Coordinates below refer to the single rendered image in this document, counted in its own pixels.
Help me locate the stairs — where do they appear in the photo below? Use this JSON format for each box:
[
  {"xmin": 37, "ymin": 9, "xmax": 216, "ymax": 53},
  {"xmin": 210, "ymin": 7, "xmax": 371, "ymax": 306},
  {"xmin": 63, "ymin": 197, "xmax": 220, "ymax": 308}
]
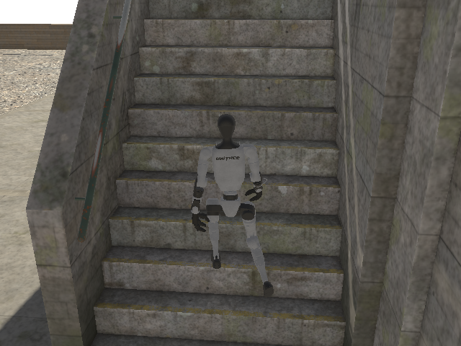
[{"xmin": 91, "ymin": 0, "xmax": 346, "ymax": 346}]

